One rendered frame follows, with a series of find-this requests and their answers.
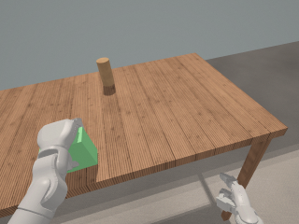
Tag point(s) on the table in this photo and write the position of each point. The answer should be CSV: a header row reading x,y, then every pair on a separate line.
x,y
156,116

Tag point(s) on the robot left forearm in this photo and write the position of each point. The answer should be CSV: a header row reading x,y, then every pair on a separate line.
x,y
47,190

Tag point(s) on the robot left hand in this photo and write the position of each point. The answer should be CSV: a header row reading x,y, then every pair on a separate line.
x,y
60,133

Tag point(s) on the sponge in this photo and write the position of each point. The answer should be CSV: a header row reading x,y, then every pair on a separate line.
x,y
83,151

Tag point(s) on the robot right hand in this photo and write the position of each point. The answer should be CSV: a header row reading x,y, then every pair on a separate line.
x,y
230,200

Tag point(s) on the robot right forearm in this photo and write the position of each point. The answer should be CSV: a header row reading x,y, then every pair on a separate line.
x,y
246,215

